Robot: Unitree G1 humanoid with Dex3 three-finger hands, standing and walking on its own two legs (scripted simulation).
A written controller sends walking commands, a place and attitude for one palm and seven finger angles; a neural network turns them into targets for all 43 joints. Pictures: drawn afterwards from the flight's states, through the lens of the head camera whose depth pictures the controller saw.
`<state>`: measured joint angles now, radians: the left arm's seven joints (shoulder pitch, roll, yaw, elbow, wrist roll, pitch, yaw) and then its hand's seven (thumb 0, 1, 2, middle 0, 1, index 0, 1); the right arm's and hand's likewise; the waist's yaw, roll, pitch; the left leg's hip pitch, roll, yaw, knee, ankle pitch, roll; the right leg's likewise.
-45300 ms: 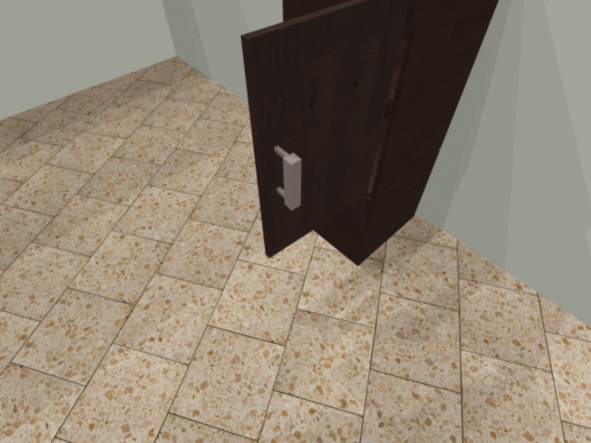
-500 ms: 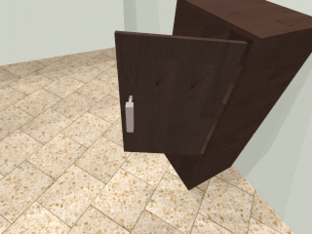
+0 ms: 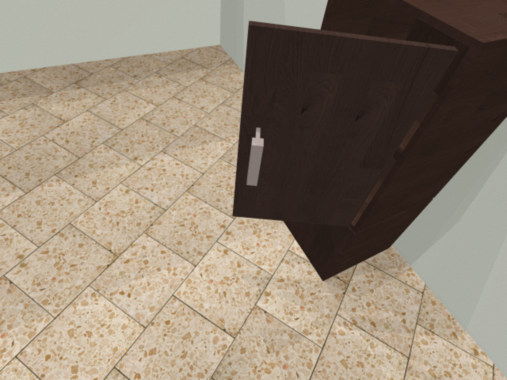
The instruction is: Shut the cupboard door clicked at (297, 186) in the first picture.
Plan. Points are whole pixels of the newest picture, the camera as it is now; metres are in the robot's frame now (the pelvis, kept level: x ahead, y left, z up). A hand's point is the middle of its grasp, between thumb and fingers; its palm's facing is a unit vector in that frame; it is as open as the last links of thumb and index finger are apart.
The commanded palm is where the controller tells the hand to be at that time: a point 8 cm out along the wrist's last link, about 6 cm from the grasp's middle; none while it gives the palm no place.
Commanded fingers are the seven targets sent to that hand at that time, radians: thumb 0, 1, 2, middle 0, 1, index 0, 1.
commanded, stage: come to a stop and stand still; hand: left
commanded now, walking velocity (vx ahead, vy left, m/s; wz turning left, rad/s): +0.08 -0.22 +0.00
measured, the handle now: (255, 156) +0.61 +0.03 -0.05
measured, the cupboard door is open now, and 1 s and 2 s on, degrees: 61 61 61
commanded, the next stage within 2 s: look again from close up in 0.90 s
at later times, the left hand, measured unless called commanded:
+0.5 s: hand out of the picture +0.05 +0.13 -0.17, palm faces +0.02 -0.98 -0.21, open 7.2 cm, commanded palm none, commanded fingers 0.00 0.90 0.90 -0.20 -0.30 -0.20 -0.30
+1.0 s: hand out of the picture +0.01 +0.15 -0.18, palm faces +0.03 -0.98 -0.19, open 7.4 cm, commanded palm none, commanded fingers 0.00 0.90 0.90 -0.20 -0.30 -0.20 -0.30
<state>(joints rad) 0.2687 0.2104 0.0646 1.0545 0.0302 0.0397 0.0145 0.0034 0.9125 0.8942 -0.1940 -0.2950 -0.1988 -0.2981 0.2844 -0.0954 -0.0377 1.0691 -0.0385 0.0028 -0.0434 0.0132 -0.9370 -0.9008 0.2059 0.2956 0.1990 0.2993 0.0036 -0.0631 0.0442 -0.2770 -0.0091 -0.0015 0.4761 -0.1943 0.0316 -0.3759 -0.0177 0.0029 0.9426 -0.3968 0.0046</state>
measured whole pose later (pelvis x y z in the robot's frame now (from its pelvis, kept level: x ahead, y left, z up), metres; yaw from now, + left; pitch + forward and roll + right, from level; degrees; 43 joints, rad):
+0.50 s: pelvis +0.00 -0.05 +0.00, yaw +0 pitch +0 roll +0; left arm 0.23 0.16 0.03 1.04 0.02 -0.01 0.02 0.00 0.94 0.89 -0.20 -0.30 -0.20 -0.30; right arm 0.30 -0.18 -0.05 1.10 -0.02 0.03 -0.02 0.01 -0.91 -0.90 0.20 0.30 0.20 0.30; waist -0.02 0.02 0.03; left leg -0.33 0.03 0.02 0.64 -0.34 -0.05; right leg -0.16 -0.01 -0.03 0.43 -0.27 0.00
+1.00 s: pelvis +0.01 -0.03 +0.00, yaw +0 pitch +0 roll +0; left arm 0.26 0.17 0.01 1.10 0.02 0.01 0.02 0.00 0.91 0.89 -0.20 -0.30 -0.20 -0.30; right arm 0.13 -0.14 -0.03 1.07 0.00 0.00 -0.02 0.00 -0.92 -0.90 0.21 0.30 0.20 0.30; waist 0.02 -0.01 0.05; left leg -0.22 -0.02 0.08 0.43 -0.22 0.04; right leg -0.14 -0.06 -0.02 0.43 -0.28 0.04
